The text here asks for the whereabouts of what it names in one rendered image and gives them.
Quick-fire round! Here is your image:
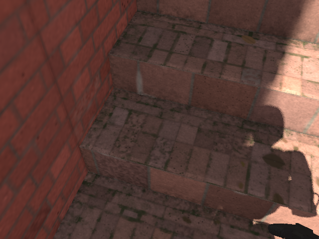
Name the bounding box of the robot right hand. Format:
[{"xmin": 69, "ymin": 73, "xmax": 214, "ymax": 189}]
[{"xmin": 268, "ymin": 223, "xmax": 319, "ymax": 239}]

